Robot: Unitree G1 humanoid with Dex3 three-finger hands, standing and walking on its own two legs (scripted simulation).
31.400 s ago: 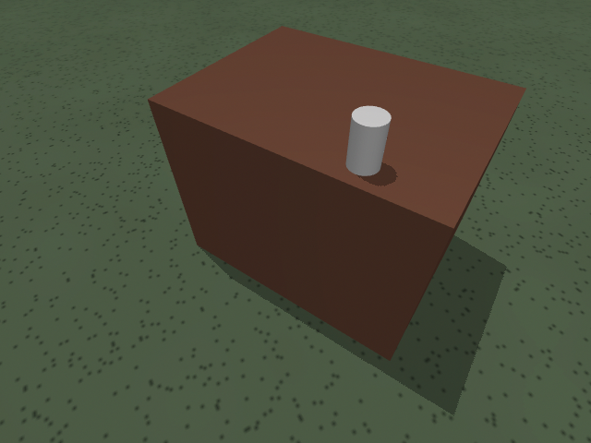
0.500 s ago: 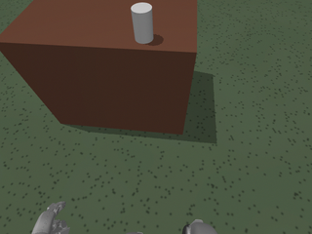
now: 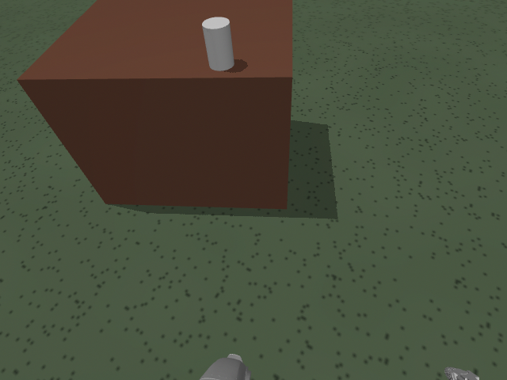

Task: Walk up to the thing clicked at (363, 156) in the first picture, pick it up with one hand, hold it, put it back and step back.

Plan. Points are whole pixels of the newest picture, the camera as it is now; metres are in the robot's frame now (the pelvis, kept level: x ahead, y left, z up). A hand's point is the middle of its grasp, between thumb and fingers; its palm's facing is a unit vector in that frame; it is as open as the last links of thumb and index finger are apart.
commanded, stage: step back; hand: left
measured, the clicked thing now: (218, 44) +1.05 +0.25 +0.01
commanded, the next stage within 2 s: stand in 1.06 s
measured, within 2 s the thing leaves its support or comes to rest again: neither
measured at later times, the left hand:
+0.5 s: hand out of the picture +0.01 +0.27 -0.14, palm faces +0.07 -0.93 -0.37, open 7.4 cm
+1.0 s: hand out of the picture +0.07 +0.28 -0.15, palm faces +0.13 -0.91 -0.38, open 7.4 cm
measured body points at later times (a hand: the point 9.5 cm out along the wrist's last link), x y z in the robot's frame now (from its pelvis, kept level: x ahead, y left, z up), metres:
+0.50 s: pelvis -0.03 -0.01 +0.01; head -0.02 +0.00 +0.46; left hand +0.01 +0.32 -0.11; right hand +0.05 -0.31 -0.11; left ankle -0.06 +0.13 -0.73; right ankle +0.01 -0.12 -0.71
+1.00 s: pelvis +0.02 +0.01 +0.00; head +0.04 +0.01 +0.45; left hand +0.06 +0.33 -0.12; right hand +0.14 -0.28 -0.13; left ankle +0.03 +0.14 -0.73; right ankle +0.03 -0.12 -0.73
